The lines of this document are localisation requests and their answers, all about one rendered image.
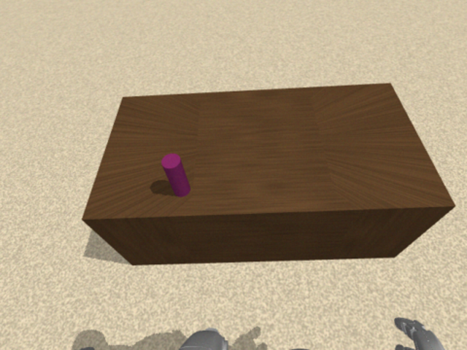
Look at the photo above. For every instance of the can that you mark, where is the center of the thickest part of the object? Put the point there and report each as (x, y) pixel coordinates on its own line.
(175, 172)

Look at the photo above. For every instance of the right robot hand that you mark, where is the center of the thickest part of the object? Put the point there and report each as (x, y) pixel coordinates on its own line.
(423, 339)

